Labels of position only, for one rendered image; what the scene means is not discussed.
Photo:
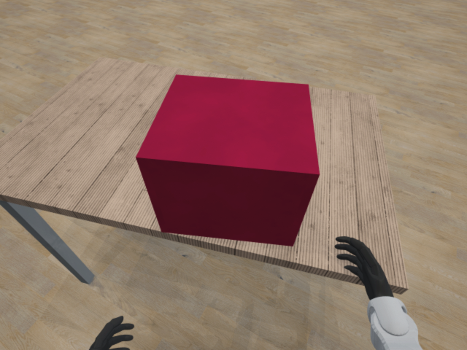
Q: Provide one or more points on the robot right hand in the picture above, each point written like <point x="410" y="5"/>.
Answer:
<point x="368" y="269"/>

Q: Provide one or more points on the robot left hand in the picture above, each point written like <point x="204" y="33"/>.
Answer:
<point x="105" y="338"/>

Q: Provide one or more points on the robot right forearm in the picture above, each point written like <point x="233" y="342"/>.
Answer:
<point x="391" y="327"/>

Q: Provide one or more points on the carton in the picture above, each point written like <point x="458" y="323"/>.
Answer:
<point x="231" y="158"/>

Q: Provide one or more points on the table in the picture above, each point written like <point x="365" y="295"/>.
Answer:
<point x="76" y="156"/>

